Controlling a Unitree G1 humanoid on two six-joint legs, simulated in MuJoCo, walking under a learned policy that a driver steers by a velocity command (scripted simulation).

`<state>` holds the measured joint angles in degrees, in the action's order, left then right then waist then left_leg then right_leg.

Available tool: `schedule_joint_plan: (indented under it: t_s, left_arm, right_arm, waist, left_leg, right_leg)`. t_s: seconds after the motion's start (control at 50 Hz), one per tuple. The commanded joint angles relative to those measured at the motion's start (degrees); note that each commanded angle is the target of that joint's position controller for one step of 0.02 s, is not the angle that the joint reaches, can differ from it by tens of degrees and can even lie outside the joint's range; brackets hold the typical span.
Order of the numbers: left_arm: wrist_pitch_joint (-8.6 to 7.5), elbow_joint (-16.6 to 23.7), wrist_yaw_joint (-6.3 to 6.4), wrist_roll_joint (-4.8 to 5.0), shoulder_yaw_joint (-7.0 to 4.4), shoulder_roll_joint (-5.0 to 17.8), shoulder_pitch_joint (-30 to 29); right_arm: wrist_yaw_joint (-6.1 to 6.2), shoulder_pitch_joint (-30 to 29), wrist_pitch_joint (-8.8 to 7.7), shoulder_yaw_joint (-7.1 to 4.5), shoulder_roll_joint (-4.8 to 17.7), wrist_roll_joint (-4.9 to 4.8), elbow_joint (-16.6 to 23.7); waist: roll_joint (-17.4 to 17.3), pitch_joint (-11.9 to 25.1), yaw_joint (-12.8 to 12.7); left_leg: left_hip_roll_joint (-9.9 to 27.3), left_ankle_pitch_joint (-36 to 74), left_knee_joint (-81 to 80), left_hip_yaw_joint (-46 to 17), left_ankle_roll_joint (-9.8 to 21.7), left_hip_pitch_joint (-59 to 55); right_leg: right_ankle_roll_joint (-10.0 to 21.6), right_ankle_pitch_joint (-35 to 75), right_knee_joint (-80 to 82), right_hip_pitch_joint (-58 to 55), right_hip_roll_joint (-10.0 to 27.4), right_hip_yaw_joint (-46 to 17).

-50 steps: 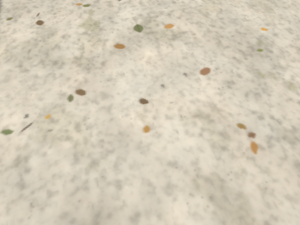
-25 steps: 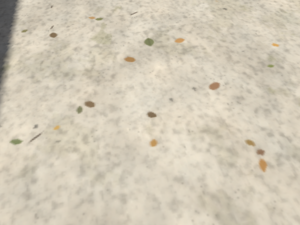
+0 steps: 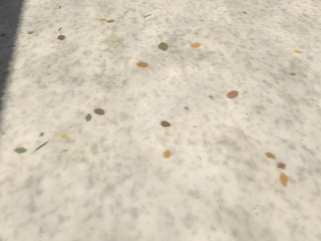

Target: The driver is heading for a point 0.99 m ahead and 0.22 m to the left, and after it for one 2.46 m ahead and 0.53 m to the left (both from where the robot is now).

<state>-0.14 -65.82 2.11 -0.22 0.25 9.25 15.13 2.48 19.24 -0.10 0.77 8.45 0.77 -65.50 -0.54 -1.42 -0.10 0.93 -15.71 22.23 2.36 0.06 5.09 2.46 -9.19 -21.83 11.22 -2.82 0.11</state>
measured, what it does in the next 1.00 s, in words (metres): walks ahead, turning left: left foot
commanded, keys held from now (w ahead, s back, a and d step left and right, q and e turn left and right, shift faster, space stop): no key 0.04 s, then w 0.36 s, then w+q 0.60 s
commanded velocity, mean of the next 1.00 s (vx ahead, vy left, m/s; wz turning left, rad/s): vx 0.36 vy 0.00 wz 0.23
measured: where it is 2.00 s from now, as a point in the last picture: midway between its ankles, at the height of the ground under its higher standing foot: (129, 172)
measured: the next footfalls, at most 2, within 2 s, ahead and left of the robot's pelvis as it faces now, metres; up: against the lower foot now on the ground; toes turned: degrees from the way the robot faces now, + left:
left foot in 0.82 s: +0.44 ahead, +0.05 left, +0.00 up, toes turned +16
right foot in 1.38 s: +0.81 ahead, +0.04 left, +0.00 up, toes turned +30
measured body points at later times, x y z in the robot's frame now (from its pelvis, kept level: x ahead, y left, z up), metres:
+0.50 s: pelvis +0.11 -0.04 +0.00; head +0.12 -0.05 +0.45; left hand +0.08 +0.20 -0.15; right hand +0.11 -0.28 -0.16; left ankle +0.05 +0.09 -0.67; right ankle +0.07 -0.11 -0.74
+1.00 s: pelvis +0.38 +0.02 -0.01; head +0.41 +0.02 +0.44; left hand +0.41 +0.28 -0.14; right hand +0.48 -0.23 -0.15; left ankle +0.40 +0.04 -0.74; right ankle +0.39 -0.14 -0.65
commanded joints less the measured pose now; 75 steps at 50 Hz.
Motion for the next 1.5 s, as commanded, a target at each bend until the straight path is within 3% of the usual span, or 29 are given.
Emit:
schedule_joint_plan:
  t_s: [0.02,0.12,0.18,0.22,0.3,0.34,0.36,0.38,0.4,0.42,0.46,0.52,0.7,0.78,0.82,0.84,0.86,0.9,0.94,1.04,1.14,1.26,1.32,1.36,1.38,1.4,1.42,1.46,1.5]
  left_arm:
    - [-0.25,0.4,0.16,-0.01,-0.64,4.6,3.1]
    - [0.42,1.0,-0.16,-0.30,-1.47,5.7,3.3]
    - [-0.34,4.4,-1.27,-1.12,-1.04,2.1,-1.5]
    - [-1.60,6.8,-2.02,-1.97,-1.38,3.1,-4.1]
    - [-3.64,8.2,-3.05,-0.86,-2.13,3.2,-1.5]
    - [-4.05,4.5,-2.84,-0.31,-2.83,2.8,9.0]
    - [-4.46,2.7,-2.23,-0.76,-3.88,5.5,16.3]
    - [-4.52,1.7,-1.60,-0.89,-5.53,12.2,24.1]
    - [-3.74,0.6,-1.53,-0.92,-5.25,11.5,24.7]
    - [-3.72,3.1,-1.52,-1.25,-4.63,9.6,17.3]
    - [-4.71,5.7,-1.57,-1.06,-3.90,7.5,9.8]
    - [-6.00,4.5,-0.84,-0.88,-2.64,4.8,12.0]
    - [-6.85,3.4,0.21,-0.72,-1.73,6.2,14.9]
    - [-6.40,4.2,1.23,-0.75,-2.85,9.8,12.8]
    - [-5.81,6.1,0.30,-0.86,-3.54,11.1,9.9]
    - [-5.94,8.4,-0.58,-1.80,-2.79,5.8,9.9]
    - [-6.02,12.2,-1.65,0.00,-3.03,5.4,10.5]
    - [-7.36,14.9,-2.20,-0.47,-3.53,9.2,1.3]
    - [-6.36,14.6,-1.80,-1.49,-3.49,7.8,2.4]
    - [-2.53,18.0,-2.52,-2.70,-3.39,6.8,-2.7]
    - [-2.08,23.2,-3.12,-2.26,-3.35,7.8,-14.9]
    - [-2.94,28.2,-3.75,-1.57,-2.22,8.0,-24.6]
    - [-3.84,27.9,-3.48,-1.18,-2.41,9.6,-19.2]
    - [-4.70,23.7,-2.33,-1.07,-3.78,12.5,-5.1]
    - [-5.34,22.3,-1.46,-2.01,-4.50,14.6,3.4]
    - [-5.15,22.0,-1.11,-3.74,-6.05,20.8,9.1]
    - [-4.12,21.0,-1.93,-2.33,-6.19,18.9,7.6]
    - [-4.09,22.3,-2.50,-1.32,-4.28,10.2,-2.1]
    - [-4.70,20.5,-2.33,-1.46,-3.60,8.8,-1.9]
  right_arm:
    - [0.17,4.8,-0.27,-0.56,4.0,0.00,0.1]
    - [-0.17,6.6,0.25,-1.56,5.6,0.39,0.5]
    - [-0.20,12.0,0.20,-2.72,7.7,0.23,-0.2]
    - [-0.24,11.4,-0.43,-3.68,8.9,0.50,-0.1]
    - [-0.87,7.0,-2.08,-4.24,8.8,0.45,1.3]
    - [-1.10,4.5,-2.43,-4.33,8.4,0.20,2.3]
    - [-1.46,3.4,-3.08,-3.76,6.6,0.47,3.2]
    - [-2.16,2.7,-3.71,-2.60,2.1,0.06,6.2]
    - [-2.63,0.4,-3.68,-3.75,6.4,1.57,7.4]
    - [-3.12,-1.7,-3.59,-3.80,5.8,1.61,8.1]
    - [-3.89,-1.5,-4.02,-3.52,3.7,0.69,7.6]
    - [-4.34,-0.4,-2.73,-4.14,4.4,1.01,7.1]
    - [-5.01,-19.6,-1.94,-2.80,2.8,0.48,16.2]
    - [-4.25,-7.3,-2.24,-4.70,6.9,0.74,13.4]
    - [-3.78,5.5,-2.51,-6.91,10.9,1.56,9.7]
    - [-3.36,5.9,-2.28,-8.05,15.5,1.46,10.0]
    - [-3.71,4.3,-1.56,-8.51,17.7,0.86,11.0]
    - [-3.22,-2.4,-1.58,-7.32,13.0,-0.21,12.1]
    - [-2.73,-4.9,-2.59,-6.42,10.3,-0.23,12.6]
    - [-2.30,0.1,-4.40,-6.36,12.3,-0.98,12.0]
    - [-2.30,7.4,-3.60,-6.32,12.4,-0.79,12.3]
    - [-1.54,11.3,-3.25,-6.37,13.3,0.17,13.2]
    - [-0.97,7.8,-3.65,-6.57,14.5,0.24,14.4]
    - [-1.64,6.0,-4.45,-6.64,15.6,0.15,14.6]
    - [-2.14,6.0,-4.97,-6.19,14.0,-0.19,15.2]
    - [-2.38,13.6,-4.95,-4.98,7.7,-2.62,16.2]
    - [-2.08,15.6,-4.59,-5.31,11.2,-1.31,15.4]
    - [-2.51,6.2,-3.98,-5.11,11.5,0.74,16.1]
    - [-3.43,3.1,-3.29,-4.99,10.6,1.43,17.6]
  waist:
    - [-0.1,-3.3,-0.1]
    - [-1.6,-5.3,0.7]
    - [-8.1,-10.0,3.5]
    - [-7.9,-11.0,3.4]
    - [-6.5,-10.2,-0.3]
    - [-3.6,-8.0,-4.7]
    - [3.3,-5.6,-7.9]
    - [19.3,-1.5,-9.5]
    - [14.8,-3.1,-8.0]
    - [6.5,-7.2,-4.2]
    - [2.0,-7.5,-0.9]
    - [3.3,-5.1,0.5]
    - [5.2,-7.5,-0.9]
    - [7.2,1.0,5.4]
    - [5.4,7.1,11.9]
    - [-4.9,9.9,9.0]
    - [-11.2,15.0,6.1]
    - [1.3,1.8,3.9]
    - [6.2,-1.0,-0.7]
    - [0.9,-1.2,-1.0]
    - [-2.2,-1.3,4.0]
    - [-4.1,-1.9,6.8]
    - [-5.0,-0.6,3.0]
    - [-3.6,6.2,-3.2]
    - [-1.8,11.9,-6.8]
    - [11.9,21.6,-4.6]
    - [13.4,22.0,-2.8]
    - [0.9,4.6,-0.9]
    - [3.7,0.5,0.8]
  left_leg:
    - [4.9,3.4,-4.8,-4.9,2.0,5.5]
    - [3.4,-21.7,-5.0,-6.5,4.7,7.9]
    - [11.7,-32.4,-13.2,-19.4,10.0,4.3]
    - [17.8,-28.6,-17.1,-25.0,13.0,3.4]
    - [13.7,-17.8,-12.7,-16.4,10.7,6.5]
    - [8.8,-13.0,-4.5,-10.0,8.9,16.6]
    - [4.9,-7.4,7.9,-4.5,7.2,23.0]
    - [-2.6,-12.3,28.5,4.0,4.0,33.8]
    - [-2.1,-16.5,40.5,-0.8,5.1,37.1]
    - [1.6,-11.1,44.8,-3.5,6.1,39.1]
    - [3.6,-1.7,42.8,-5.1,5.9,35.2]
    - [2.6,3.1,41.4,-3.7,4.8,34.3]
    - [-1.0,12.9,16.3,6.6,5.6,28.3]
    - [-6.5,7.2,14.5,8.8,10.8,13.8]
    - [-5.0,3.8,6.6,2.6,14.8,-2.9]
    - [9.8,3.3,6.3,-17.1,18.6,-11.8]
    - [18.4,-5.2,-5.0,-47.7,28.3,-21.9]
    - [16.0,-5.1,-10.8,-35.4,22.4,-8.0]
    - [11.0,11.3,-11.0,-25.4,18.8,2.9]
    - [4.9,23.8,-11.1,-16.8,15.7,6.7]
    - [4.1,27.8,-9.6,-18.6,11.6,-1.6]
    - [5.2,34.5,-5.4,-21.9,12.6,-9.8]
    - [5.9,41.5,-2.2,-21.5,10.2,-7.9]
    - [3.4,51.7,11.6,-18.7,7.8,-5.7]
    - [0.9,39.9,23.8,-17.4,7.0,1.7]
    - [-7.3,6.0,44.6,-11.3,4.4,17.6]
    - [-8.4,-13.7,51.9,-10.3,4.7,24.7]
    - [-2.8,-4.5,50.5,-10.0,4.6,27.7]
    - [-0.4,-2.8,45.3,-9.3,4.4,25.7]
  right_leg:
    - [0.9,3.4,3.8,-1.0,6.8,-7.1]
    - [2.8,-22.5,0.1,5.3,3.1,-5.2]
    - [2.0,-18.9,-12.4,16.9,-0.1,0.4]
    - [1.5,-13.2,-21.0,20.4,3.1,2.4]
    - [2.0,-12.9,-13.7,12.1,3.6,3.8]
    - [2.0,-8.4,-5.2,-7.1,-0.3,6.1]
    - [3.0,-11.9,0.0,-17.1,4.9,-2.3]
    - [7.8,-28.0,11.8,-24.0,20.0,-28.5]
    - [11.4,-29.8,14.6,-19.0,24.6,-38.8]
    - [10.8,-29.2,13.5,-14.3,23.7,-32.3]
    - [8.1,-16.9,15.4,-8.7,19.4,-20.4]
    - [5.6,4.0,14.5,-11.3,16.1,-8.1]
    - [3.5,33.6,12.5,-10.1,14.4,8.2]
    - [2.6,61.0,-8.0,-15.3,16.5,11.6]
    - [2.5,44.1,-33.2,-6.3,14.8,12.2]
    - [1.7,-4.4,-53.0,7.6,7.9,11.7]
    - [0.4,-21.2,-66.9,26.4,-1.3,0.9]
    - [1.3,-8.5,-59.7,31.5,5.9,-2.9]
    - [-0.5,-6.5,-51.8,23.5,8.7,-3.1]
    - [-4.6,-2.6,-39.8,23.5,9.7,-0.5]
    - [-5.4,7.0,-28.1,31.0,8.0,0.2]
    - [-4.0,7.1,-16.3,31.2,4.2,0.5]
    - [-1.3,5.6,-8.4,18.2,2.5,0.4]
    - [1.4,5.4,-4.5,-0.1,0.3,1.8]
    - [3.4,2.2,-4.6,-13.4,7.0,-4.3]
    - [10.9,-0.7,-3.9,-30.3,24.5,-30.0]
    - [13.6,-5.4,3.8,-27.8,27.5,-45.5]
    - [11.3,-11.0,7.2,-10.0,22.0,-30.2]
    - [8.8,-1.3,9.8,-2.8,17.0,-19.7]
Keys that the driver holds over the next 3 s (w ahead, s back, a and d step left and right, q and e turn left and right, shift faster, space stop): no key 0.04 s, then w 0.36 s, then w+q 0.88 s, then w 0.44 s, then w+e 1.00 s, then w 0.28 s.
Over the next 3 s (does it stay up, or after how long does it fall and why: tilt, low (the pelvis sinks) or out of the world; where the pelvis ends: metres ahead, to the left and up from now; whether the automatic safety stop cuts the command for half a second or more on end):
stays up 1.41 0.35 -0.02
